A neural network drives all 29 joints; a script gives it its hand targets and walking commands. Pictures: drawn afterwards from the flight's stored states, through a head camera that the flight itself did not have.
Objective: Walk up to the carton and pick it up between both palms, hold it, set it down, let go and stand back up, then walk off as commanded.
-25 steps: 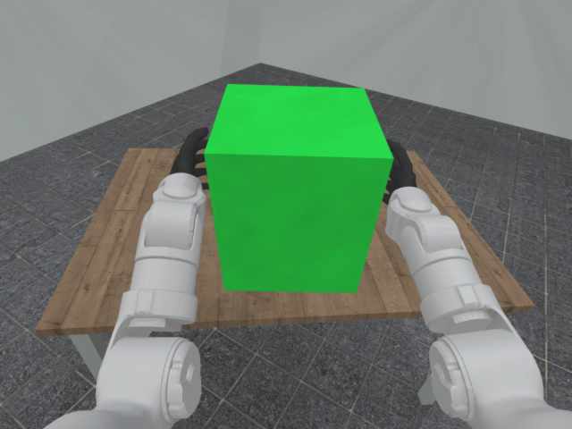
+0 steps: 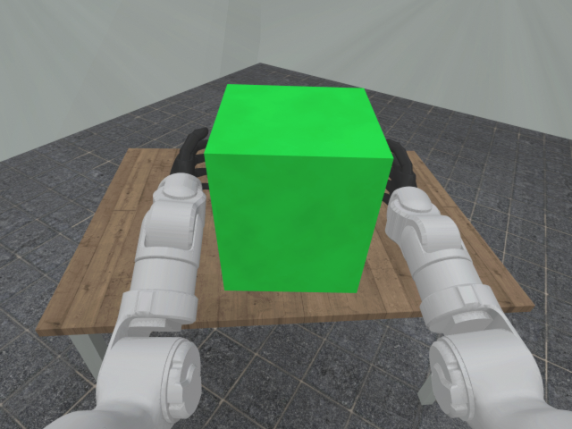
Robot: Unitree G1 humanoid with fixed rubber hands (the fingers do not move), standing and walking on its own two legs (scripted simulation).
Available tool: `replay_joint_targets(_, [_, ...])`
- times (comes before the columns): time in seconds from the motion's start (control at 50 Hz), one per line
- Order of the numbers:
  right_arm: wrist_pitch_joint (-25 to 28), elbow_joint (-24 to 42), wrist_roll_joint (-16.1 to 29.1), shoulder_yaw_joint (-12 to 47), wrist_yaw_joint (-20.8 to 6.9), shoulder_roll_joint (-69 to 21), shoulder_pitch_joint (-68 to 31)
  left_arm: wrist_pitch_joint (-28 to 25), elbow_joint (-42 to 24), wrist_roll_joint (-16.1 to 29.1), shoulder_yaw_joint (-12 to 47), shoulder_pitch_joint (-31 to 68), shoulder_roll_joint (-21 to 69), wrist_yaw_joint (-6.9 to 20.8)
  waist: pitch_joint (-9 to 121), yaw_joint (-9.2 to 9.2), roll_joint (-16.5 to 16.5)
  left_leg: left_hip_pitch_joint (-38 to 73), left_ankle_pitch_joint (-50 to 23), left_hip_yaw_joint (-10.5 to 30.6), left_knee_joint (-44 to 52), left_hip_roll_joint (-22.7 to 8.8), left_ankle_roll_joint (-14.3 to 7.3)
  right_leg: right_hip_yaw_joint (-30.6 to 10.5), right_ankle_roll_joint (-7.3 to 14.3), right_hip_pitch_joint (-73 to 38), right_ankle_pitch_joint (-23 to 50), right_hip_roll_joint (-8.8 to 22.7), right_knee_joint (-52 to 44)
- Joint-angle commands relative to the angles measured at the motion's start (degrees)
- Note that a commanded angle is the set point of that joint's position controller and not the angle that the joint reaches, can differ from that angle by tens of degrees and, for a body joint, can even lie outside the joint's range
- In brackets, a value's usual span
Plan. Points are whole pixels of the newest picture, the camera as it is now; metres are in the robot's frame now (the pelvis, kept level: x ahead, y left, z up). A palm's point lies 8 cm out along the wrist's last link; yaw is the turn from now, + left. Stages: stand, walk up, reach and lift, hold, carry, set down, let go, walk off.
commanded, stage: hold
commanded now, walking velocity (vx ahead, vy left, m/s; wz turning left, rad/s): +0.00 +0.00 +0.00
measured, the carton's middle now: (293, 190) +0.43 +0.01 +0.17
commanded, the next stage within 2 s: set down in 0.46 s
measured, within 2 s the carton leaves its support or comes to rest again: neither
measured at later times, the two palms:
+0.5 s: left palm (185, 181) +0.38 +0.16 +0.21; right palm (400, 193) +0.38 -0.14 +0.20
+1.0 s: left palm (192, 188) +0.41 +0.16 +0.18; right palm (394, 188) +0.41 -0.14 +0.19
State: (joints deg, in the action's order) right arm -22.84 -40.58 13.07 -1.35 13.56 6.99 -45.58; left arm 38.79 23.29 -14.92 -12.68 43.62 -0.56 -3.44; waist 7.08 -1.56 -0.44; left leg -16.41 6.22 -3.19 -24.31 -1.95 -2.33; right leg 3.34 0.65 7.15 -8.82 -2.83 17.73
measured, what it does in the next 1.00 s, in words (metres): stands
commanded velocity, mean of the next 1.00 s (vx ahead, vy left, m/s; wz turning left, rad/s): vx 0.00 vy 0.00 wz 0.00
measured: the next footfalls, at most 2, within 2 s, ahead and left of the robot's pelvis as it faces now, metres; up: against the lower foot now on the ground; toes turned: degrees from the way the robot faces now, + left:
none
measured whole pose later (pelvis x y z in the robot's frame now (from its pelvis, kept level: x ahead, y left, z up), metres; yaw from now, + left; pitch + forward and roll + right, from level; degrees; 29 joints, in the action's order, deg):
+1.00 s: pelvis +0.01 +0.00 +0.00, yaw +0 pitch -3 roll -2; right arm -10.1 -40.5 -2.3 -14.3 9.0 0.1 -45.6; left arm 28.9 26.4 -18.9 -18.0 43.6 1.1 1.0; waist 1.4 -1.6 -1.9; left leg -13.3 6.2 -3.3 -21.9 -0.9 -2.3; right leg 3.3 0.7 4.9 -10.0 -1.9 17.5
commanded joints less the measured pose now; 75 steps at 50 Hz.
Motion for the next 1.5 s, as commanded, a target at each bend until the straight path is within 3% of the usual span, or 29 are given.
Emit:
replay_joint_targets(0.0, [6.08, 25.92, 4.96, 15.26, -8.53, -38.39, -48.62, -3.91, -15.41, 7.75, 19.47, 35.77, 38.38, 10.56, 24.74, -1.36, 0.69, 29.55, -7.11, 4.12, 5.96, 1.71, 1.77, -0.6, -2.76, 2.18, 1.26, 0.41, -4.77])
replay_joint_targets(0.12, [5.92, 25.99, 4.91, 15.05, -8.38, -38.51, -48.03, -3.94, -15.87, 8.06, 19.58, 36.04, 38.21, 10.73, 25.14, -1.88, 0.41, 29.97, -7.52, 3.93, 5.75, 1.82, 1.79, -0.44, -2.91, 1.94, 1.61, 0.26, -4.78])
replay_joint_targets(0.14, [6.04, 26.26, 4.81, 15.22, -8.42, -38.59, -48.94, -3.96, -15.34, 7.67, 19.22, 35.88, 38.08, 10.62, 25.42, -1.24, 0.36, 29.77, -7.34, 3.85, 5.82, 1.72, 1.65, -0.55, -2.83, 1.42, 1.69, 0.29, -4.81])
replay_joint_targets(0.26, [5.94, 25.89, 4.9, 15.1, -8.38, -37.97, -47.97, -3.86, -15.73, 8.13, 20.08, 35.93, 38.77, 10.78, 24.6, -2.17, 1.04, 30.1, -8.05, 4.2, 5.53, 1.79, 2.01, -0.62, -2.82, 1.85, 1.88, 0.32, -4.9])
replay_joint_targets(0.44, [6.17, 26.15, 5.3, 15.62, -8.59, -38.94, -48.78, -4.06, -16.36, 7.71, 19.29, 35.98, 38.46, 10.57, 25.69, -1.17, 0.84, 30.06, -7.76, 4.15, 5.64, 1.68, 1.74, -0.66, -2.8, 1.41, 2.27, 0.48, -4.61])
replay_joint_targets(0.46, [5.5, 24.67, 4.53, 14.92, -8.82, -41.01, -52.2, -4.58, -13.45, 10.92, 23.19, 43.69, 38.99, 10.24, 28.33, -3.02, 0.71, 31.73, -4.76, 2.62, 6.57, 1.98, 1.68, -1.1, -3.83, 0.29, 1.08, -0.38, -4.99])
replay_joint_targets(0.48, [5.44, 23.56, 4.01, 14.6, -8.84, -41.16, -52.63, -4.67, -11.23, 9.97, 21.63, 42.7, 38.3, 10.21, 26.02, -2.12, 0.38, 30.1, -3.49, 2.34, 7.12, 2.04, 1.08, -1.2, -3.9, 0.56, 0.24, -0.27, -5.2])
replay_joint_targets(0.54, [7.27, 21.63, 2.3, 12.12, -9.6, -40.45, -54.12, -6.33, -10.24, 9.8, 21.42, 44.37, 39.0, 10.06, 25.33, -2.24, 1.89, 29.04, -1.26, 2.99, 7.52, 1.5, 1.79, -0.57, -3.39, 1.87, -2.22, -0.18, -4.96])
replay_joint_targets(0.6, [9.55, 20.94, -0.18, 10.53, -10.15, -40.63, -56.65, -7.9, -7.97, 9.82, 20.62, 45.11, 38.56, 10.03, 24.45, -1.68, 1.06, 28.57, -0.18, 2.61, 7.52, 1.23, 1.68, -0.45, -3.46, 3.32, -4.09, 0.06, -4.99])
replay_joint_targets(0.64, [11.14, 19.01, -3.15, 8.68, -10.72, -40.95, -56.16, -9.26, -3.53, 7.61, 16.71, 44.66, 36.11, 10.86, 22.11, -0.19, -0.38, 26.82, 2.34, 1.63, 8.0, 1.43, 1.1, -0.36, -3.61, 3.18, -6.9, 0.5, -5.54])
replay_joint_targets(0.76, [14.73, 12.1, -11.53, 0.65, -11.69, -37.1, -48.65, -11.93, 3.87, 1.65, 9.63, 40.82, 30.28, 13.5, 16.98, -0.82, -3.25, 24.36, 5.26, -0.49, 9.59, 1.85, -0.24, 0.29, -3.98, -1.56, -8.13, 2.09, -5.38])
replay_joint_targets(0.82, [16.1, 10.6, -13.96, -0.02, -11.48, -36.02, -44.61, -12.96, 5.48, -0.33, 8.45, 37.19, 29.08, 14.84, 14.14, -1.13, -3.66, 23.39, 3.11, -0.89, 9.8, 2.31, -0.38, 0.6, -4.55, -5.05, -4.08, 2.53, -4.98])
replay_joint_targets(0.84, [16.92, 10.09, -14.17, 0.25, -11.55, -36.05, -44.42, -13.58, 4.26, -0.45, 8.25, 37.08, 28.98, 14.94, 14.58, -0.4, -3.17, 23.78, 2.07, -1.06, 10.06, 2.19, -0.17, 0.71, -4.56, -5.98, -2.84, 2.63, -4.83])
replay_joint_targets(0.88, [18.06, 9.59, -14.8, 0.48, -11.62, -36.23, -42.8, -14.86, 2.17, 0.54, 10.11, 38.55, 29.79, 14.88, 15.22, -1.7, -2.41, 24.8, 0.63, -0.95, 9.87, 2.09, 0.37, 1.16, -4.39, -6.51, -0.5, 2.47, -4.27])
replay_joint_targets(0.9, [18.84, 9.46, -15.21, 1.08, -11.63, -37.01, -42.41, -15.79, 1.29, 0.83, 10.93, 39.09, 29.8, 14.74, 16.66, -1.51, -2.13, 25.78, -0.82, -0.95, 9.65, 1.94, 0.74, 1.47, -4.34, -6.83, 0.7, 2.25, -3.99])
replay_joint_targets(0.96, [20.72, 9.98, -14.94, 3.55, -11.68, -38.55, -40.77, -17.76, -2.47, 2.52, 15.14, 39.29, 31.59, 13.51, 22.96, -1.94, -0.19, 30.86, -8.71, -0.75, 7.37, 1.67, 2.05, 2.08, -4.18, -6.74, 6.98, 1.64, -3.07])
replay_joint_targets(1.0, [22.19, 11.61, -14.09, 6.34, -11.64, -39.46, -40.46, -18.96, -4.65, 3.56, 17.49, 39.06, 32.39, 12.47, 27.95, -1.25, 1.15, 32.92, -14.81, -0.51, 5.55, 1.64, 2.95, 2.65, -4.15, -6.62, 11.59, 1.24, -2.55])
replay_joint_targets(1.06, [24.26, 12.18, -13.06, 8.61, -11.54, -39.56, -39.01, -21.08, -8.43, 5.62, 22.29, 39.52, 34.49, 10.96, 36.49, -2.44, 3.76, 38.06, -25.34, 0.13, 2.25, 1.14, 4.94, 3.15, -3.62, -5.05, 16.15, 0.43, -2.27])
replay_joint_targets(1.14, [25.72, 11.25, -13.67, 8.59, -11.45, -39.24, -36.41, -22.02, -7.27, 5.72, 23.37, 36.49, 35.0, 10.18, 35.38, -2.63, 2.77, 38.81, -30.04, 0.49, 1.09, 0.82, 5.79, 3.86, -3.44, -4.55, 18.37, -0.01, -2.67])
replay_joint_targets(1.3, [25.3, 7.15, -16.58, 3.54, -11.68, -36.14, -33.51, -20.99, -0.08, 2.15, 17.01, 32.06, 31.76, 11.97, 25.89, -2.16, -0.63, 34.59, -19.58, -0.19, 4.58, 1.1, 3.85, 3.7, -4.08, -6.14, 14.59, 0.93, -3.96])
replay_joint_targets(1.44, [26.11, 3.94, -20.26, -0.58, -12.84, -36.53, -34.87, -22.83, 4.28, 1.02, 13.99, 35.26, 30.35, 12.28, 24.25, -1.21, -0.42, 30.57, -10.95, -0.9, 6.94, 1.05, 2.86, 3.46, -3.99, -4.82, 9.89, 1.84, -4.09])
replay_joint_targets(1.48, [26.5, 4.07, -21.6, -2.05, -13.04, -36.52, -35.55, -23.15, 6.4, 1.04, 13.53, 34.68, 30.4, 12.4, 23.67, -1.85, -0.82, 29.99, -9.6, -0.99, 7.43, 1.09, 2.73, 3.76, -3.98, -4.35, 9.14, 1.79, -4.2])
